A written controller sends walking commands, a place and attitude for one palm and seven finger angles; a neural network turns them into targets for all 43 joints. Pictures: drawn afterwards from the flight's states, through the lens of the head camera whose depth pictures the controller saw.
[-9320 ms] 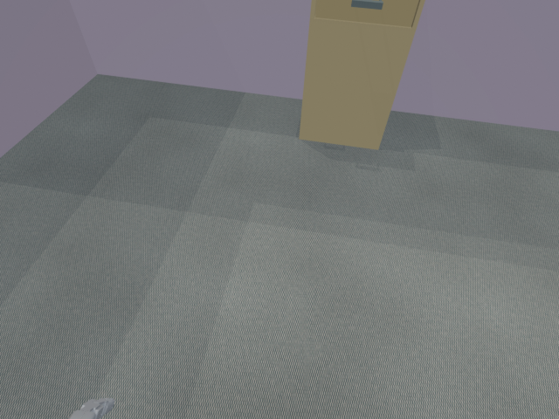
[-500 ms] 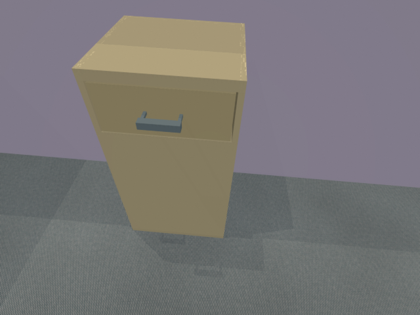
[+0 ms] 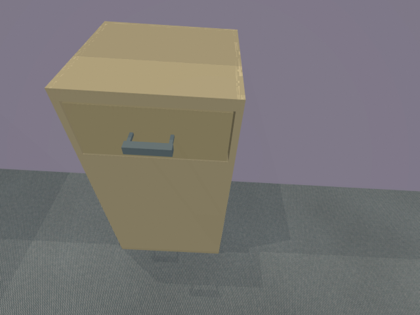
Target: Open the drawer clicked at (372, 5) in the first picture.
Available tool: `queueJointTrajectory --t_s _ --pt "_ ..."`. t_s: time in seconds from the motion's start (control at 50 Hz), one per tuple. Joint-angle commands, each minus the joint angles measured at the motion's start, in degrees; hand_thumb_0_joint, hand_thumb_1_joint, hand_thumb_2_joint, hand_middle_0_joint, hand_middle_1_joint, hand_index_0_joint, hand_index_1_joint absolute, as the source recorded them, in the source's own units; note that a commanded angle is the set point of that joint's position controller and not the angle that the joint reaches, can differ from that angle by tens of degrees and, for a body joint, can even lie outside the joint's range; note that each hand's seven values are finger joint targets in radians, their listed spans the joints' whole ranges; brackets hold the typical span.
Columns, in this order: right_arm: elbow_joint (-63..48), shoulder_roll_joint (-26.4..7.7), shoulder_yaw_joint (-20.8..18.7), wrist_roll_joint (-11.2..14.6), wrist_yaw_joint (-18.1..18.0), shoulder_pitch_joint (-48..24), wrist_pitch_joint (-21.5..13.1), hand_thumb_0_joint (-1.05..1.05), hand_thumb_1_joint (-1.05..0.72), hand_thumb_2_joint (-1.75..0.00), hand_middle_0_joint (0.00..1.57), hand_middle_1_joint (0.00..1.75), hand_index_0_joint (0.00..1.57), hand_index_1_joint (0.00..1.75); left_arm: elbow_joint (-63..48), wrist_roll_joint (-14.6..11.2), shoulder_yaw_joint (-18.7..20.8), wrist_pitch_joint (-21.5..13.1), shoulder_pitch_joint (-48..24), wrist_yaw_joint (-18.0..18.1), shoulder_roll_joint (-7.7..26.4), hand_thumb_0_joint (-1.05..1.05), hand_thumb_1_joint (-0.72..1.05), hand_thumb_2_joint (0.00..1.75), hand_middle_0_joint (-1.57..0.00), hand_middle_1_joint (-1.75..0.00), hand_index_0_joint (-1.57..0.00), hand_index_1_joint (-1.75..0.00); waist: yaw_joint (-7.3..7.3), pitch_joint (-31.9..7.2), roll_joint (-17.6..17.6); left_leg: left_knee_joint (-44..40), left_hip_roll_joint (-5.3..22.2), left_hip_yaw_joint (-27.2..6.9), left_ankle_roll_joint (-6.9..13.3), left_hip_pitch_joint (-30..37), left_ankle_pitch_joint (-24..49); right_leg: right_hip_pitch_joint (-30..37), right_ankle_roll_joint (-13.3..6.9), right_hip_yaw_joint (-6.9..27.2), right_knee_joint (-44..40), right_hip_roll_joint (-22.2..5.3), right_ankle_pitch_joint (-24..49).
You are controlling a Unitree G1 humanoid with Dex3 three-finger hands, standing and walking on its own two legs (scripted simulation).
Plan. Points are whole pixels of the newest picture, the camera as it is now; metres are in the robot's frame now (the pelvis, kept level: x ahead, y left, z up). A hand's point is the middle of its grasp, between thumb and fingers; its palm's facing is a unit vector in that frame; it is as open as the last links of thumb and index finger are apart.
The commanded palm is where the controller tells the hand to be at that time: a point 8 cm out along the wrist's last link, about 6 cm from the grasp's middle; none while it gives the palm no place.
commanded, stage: come to a stop and stand still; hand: left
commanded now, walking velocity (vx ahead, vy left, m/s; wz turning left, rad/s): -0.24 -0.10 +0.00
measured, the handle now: (149, 142) +0.53 +0.19 +0.00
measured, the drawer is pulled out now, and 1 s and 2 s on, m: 0.00 0.00 0.00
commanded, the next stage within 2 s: look again from close up in 1.28 s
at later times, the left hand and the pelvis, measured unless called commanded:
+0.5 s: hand out of the picture +0.11 +0.17 -0.19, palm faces +0.07 -0.99 -0.14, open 7.3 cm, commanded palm none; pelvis +0.01 +0.00 -0.02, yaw +2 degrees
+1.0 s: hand out of the picture -0.02 +0.12 -0.18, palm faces +0.04 -0.99 -0.15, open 7.3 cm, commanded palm none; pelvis +0.00 -0.03 +0.00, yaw +0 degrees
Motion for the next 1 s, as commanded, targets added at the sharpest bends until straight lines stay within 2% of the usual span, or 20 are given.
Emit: queueJointTrajectory --t_s 0.0,0.06,0.1,0.14,0.16,0.18,0.24,0.38,0.4,0.42,0.44,0.46,0.5,0.56,0.62,0.72,0.76,0.78,0.82,0.98 --pt "0.25 -7.14 -1.10 -0.31 -1.32 6.23 -0.58 0.00 -0.90 -0.90 0.20 0.30 0.20 0.30 -4.20 -0.62 -0.78 -1.07 -1.75 -0.02 -1.16 0.00 0.90 0.90 -0.20 -0.30 -0.20 -0.30 -0.54 5.63 6.50 -8.91 13.60 -6.80 6.82 1.63 35.46 -1.19 0.89 -1.40 -11.84 -0.51 3.68" --pt "0.89 -7.37 -1.34 -0.12 -1.92 5.15 0.87 0.00 -0.90 -0.90 0.20 0.30 0.20 0.30 -4.04 -0.84 -0.60 -0.33 -1.54 0.82 0.32 0.00 0.90 0.90 -0.20 -0.30 -0.20 -0.30 -0.06 3.76 8.60 -2.81 13.05 -5.34 4.51 0.71 44.25 7.58 0.64 -2.17 -20.19 1.44 8.02" --pt "0.75 -8.04 -1.90 0.29 -1.92 4.21 1.81 0.00 -0.90 -0.90 0.20 0.30 0.20 0.30 -3.63 -0.66 0.13 -0.32 2.43 1.15 3.37 0.00 0.90 0.90 -0.20 -0.30 -0.20 -0.30 2.28 1.76 6.50 2.88 11.08 -4.93 1.90 -0.75 36.99 15.19 0.62 -2.02 -28.00 1.11 18.03" --pt "0.42 -5.13 -2.43 1.08 -1.59 7.20 2.58 0.00 -0.90 -0.90 0.20 0.30 0.20 0.30 -3.35 -0.30 1.31 -0.82 4.80 2.24 9.79 0.00 0.90 0.90 -0.20 -0.30 -0.20 -0.30 1.99 -3.55 -4.09 14.77 3.60 -2.03 -1.99 -11.89 9.64 28.40 -4.35 9.48 -23.12 -11.13 58.48" --pt "0.39 -3.82 -2.59 1.58 -1.56 8.71 3.51 0.00 -0.90 -0.90 0.20 0.30 0.20 0.30 -3.43 -0.75 1.54 -0.93 4.97 2.42 11.66 0.00 0.90 0.90 -0.20 -0.30 -0.20 -0.30 1.46 -5.48 -6.74 22.08 0.09 -2.47 -3.10 -12.85 -13.46 28.80 -9.84 11.85 -25.55 -18.41 69.48" --pt "-0.02 -3.25 -2.87 1.57 -1.77 7.05 3.97 0.00 -0.90 -0.90 0.20 0.30 0.20 0.30 -4.03 -0.62 1.75 -0.80 3.91 2.77 11.91 0.00 0.90 0.90 -0.20 -0.30 -0.20 -0.30 1.61 -4.09 -7.02 29.17 -0.28 -4.85 -2.73 -13.49 -19.27 26.31 -12.15 11.28 -27.54 -19.97 69.73" --pt "-0.51 -3.47 -2.95 1.30 -1.23 2.80 5.76 0.00 -0.90 -0.90 0.20 0.30 0.20 0.30 -6.16 -0.55 1.61 -0.02 -3.81 3.58 9.85 0.00 0.90 0.90 -0.20 -0.30 -0.20 -0.30 1.13 -2.61 -10.09 38.06 0.89 -9.00 -3.25 -14.92 -18.38 18.22 -13.05 10.47 -31.29 -17.53 50.84" --pt "-0.18 -2.81 -2.65 0.47 -0.23 9.35 5.39 0.00 -0.90 -0.90 0.20 0.30 0.20 0.30 -9.73 -0.34 2.34 2.29 -11.56 3.22 9.23 0.00 0.90 0.90 -0.20 -0.30 -0.20 -0.30 -3.27 -2.32 -3.93 7.15 0.37 -4.98 -2.97 0.16 0.24 2.71 -5.58 6.67 -29.80 -10.30 3.57" --pt "-0.68 -5.32 -2.90 0.26 -0.28 8.75 4.92 0.00 -0.90 -0.90 0.20 0.30 0.20 0.30 -10.06 -0.88 1.57 2.89 -10.33 2.76 6.66 0.00 0.90 0.90 -0.20 -0.30 -0.20 -0.30 -2.72 0.46 6.56 -1.54 3.83 -11.74 -1.85 -1.03 -3.23 -1.49 -2.79 3.91 -22.87 -4.88 -5.29" --pt "-2.82 -10.00 -3.76 -0.49 -0.42 6.19 4.44 0.00 -0.90 -0.90 0.20 0.30 0.20 0.30 -10.95 -1.48 0.88 3.31 -10.06 2.49 3.01 0.00 0.90 0.90 -0.20 -0.30 -0.20 -0.30 -2.82 5.06 21.76 -14.07 15.90 -28.66 1.99 -10.30 -11.43 -5.37 1.04 -0.02 -11.25 2.45 -12.29" --pt "-5.35 -11.75 -3.63 -0.93 -0.65 0.21 4.46 0.00 -0.90 -0.90 0.20 0.30 0.20 0.30 -11.12 -1.22 0.98 3.42 -11.10 2.34 4.16 0.00 0.90 0.90 -0.20 -0.30 -0.20 -0.30 -1.55 7.98 19.53 -19.10 19.99 -32.60 6.47 -20.96 -16.79 -0.45 0.87 5.12 -3.72 2.18 -9.61" --pt "-6.53 -11.15 -3.06 -1.09 -0.90 -4.18 4.03 0.00 -0.90 -0.90 0.20 0.30 0.20 0.30 -10.32 -0.84 1.16 3.45 -9.82 1.94 4.99 0.00 0.90 0.90 -0.20 -0.30 -0.20 -0.30 0.45 7.46 16.75 -20.14 18.99 -30.76 7.49 -23.52 -18.08 2.99 0.81 7.38 -0.03 0.95 -6.43" --pt "-6.16 -9.10 -2.11 -1.01 -1.27 -8.10 3.37 0.00 -0.90 -0.90 0.20 0.30 0.20 0.30 -6.87 -0.22 1.22 2.82 -5.38 1.08 4.17 0.00 0.90 0.90 -0.20 -0.30 -0.20 -0.30 2.54 5.33 10.04 -15.42 13.56 -21.88 5.20 -17.02 -11.86 3.71 1.26 6.29 1.34 1.63 -2.07" --pt "-4.74 -9.60 -2.31 -0.61 -1.33 -4.16 3.06 0.00 -0.90 -0.90 0.20 0.30 0.20 0.30 -5.26 -0.34 -0.13 1.64 -5.07 0.46 3.28 0.00 0.90 0.90 -0.20 -0.30 -0.20 -0.30 0.05 3.45 6.56 -12.75 11.99 -16.90 5.10 -2.90 -3.12 1.12 2.03 2.42 -8.03 1.86 -2.35" --pt "-2.38 -10.31 -2.53 -0.68 -1.36 0.74 3.30 0.00 -0.90 -0.90 0.20 0.30 0.20 0.30 -5.70 -0.59 -0.91 1.09 -7.59 0.58 2.78 0.00 0.90 0.90 -0.20 -0.30 -0.20 -0.30 -2.69 3.79 6.87 -11.60 13.82 -18.59 6.25 2.34 2.96 3.68 1.87 1.39 -17.84 1.92 -7.38" --pt "-0.58 -9.12 -1.83 0.60 -1.28 0.14 3.25 0.00 -0.90 -0.90 0.20 0.30 0.20 0.30 -1.18 -1.05 -1.04 0.19 0.75 1.46 4.31 0.00 0.90 0.90 -0.20 -0.30 -0.20 -0.30 0.05 0.55 3.74 -2.56 8.76 -12.38 1.26 -3.59 14.21 21.57 0.07 4.62 -36.04 -0.23 10.24" --pt "-0.63 -6.54 -0.77 1.02 -0.85 -1.26 3.10 0.00 -0.90 -0.90 0.20 0.30 0.20 0.30 0.06 -1.31 -1.36 -0.31 1.79 1.99 6.19 0.00 0.90 0.90 -0.20 -0.30 -0.20 -0.30 -0.06 0.76 0.60 -1.98 4.43 -8.35 -1.11 -6.08 6.55 22.37 -2.30 8.45 -35.69 -5.38 15.92" --pt "-0.23 -6.02 -0.55 0.93 -0.67 -1.54 3.03 0.00 -0.90 -0.90 0.20 0.30 0.20 0.30 0.49 -1.21 -1.55 -0.33 2.05 1.95 6.37 0.00 0.90 0.90 -0.20 -0.30 -0.20 -0.30 -0.12 1.40 1.33 -2.69 3.85 -7.96 -1.24 -4.28 6.82 20.31 -2.63 7.61 -34.49 -5.44 16.55" --pt "1.06 -6.56 -0.52 0.68 -0.86 -1.89 3.65 0.00 -0.90 -0.90 0.20 0.30 0.20 0.30 1.37 -1.29 -1.91 -0.77 1.40 2.04 5.44 0.00 0.90 0.90 -0.20 -0.30 -0.20 -0.30 -0.39 2.08 -6.35 -1.64 4.01 -7.08 -1.74 -1.98 5.92 17.24 -2.37 7.64 -36.33 -4.20 14.47" --pt "4.54 -4.91 0.21 0.85 -0.70 -0.46 4.33 0.00 -0.90 -0.90 0.20 0.30 0.20 0.30 2.82 -1.40 -2.77 -0.90 3.76 2.69 3.84 0.00 0.90 0.90 -0.20 -0.30 -0.20 -0.30 0.00 8.43 0.13 -4.52 4.36 -8.14 -1.90 -2.37 4.42 12.42 -1.17 7.48 -39.79 -2.45 2.84"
